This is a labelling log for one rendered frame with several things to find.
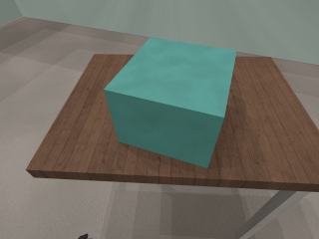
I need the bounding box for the table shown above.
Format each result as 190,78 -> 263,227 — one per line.
26,54 -> 319,239

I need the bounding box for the carton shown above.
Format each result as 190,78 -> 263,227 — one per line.
104,38 -> 237,168

